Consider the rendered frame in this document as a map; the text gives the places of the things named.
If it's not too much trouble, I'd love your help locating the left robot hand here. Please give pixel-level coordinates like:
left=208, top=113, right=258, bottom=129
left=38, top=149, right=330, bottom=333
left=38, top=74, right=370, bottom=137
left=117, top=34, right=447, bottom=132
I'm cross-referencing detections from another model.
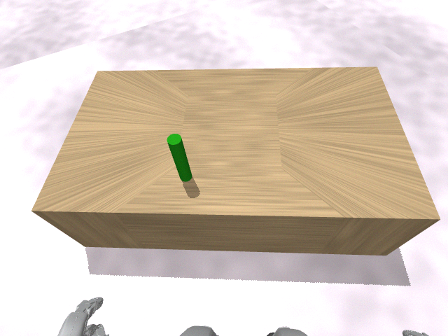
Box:
left=58, top=297, right=109, bottom=336

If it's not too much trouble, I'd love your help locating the can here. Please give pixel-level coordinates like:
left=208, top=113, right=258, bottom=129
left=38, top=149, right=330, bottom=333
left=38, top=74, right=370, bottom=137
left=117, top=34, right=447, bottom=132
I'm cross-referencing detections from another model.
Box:
left=167, top=134, right=192, bottom=182

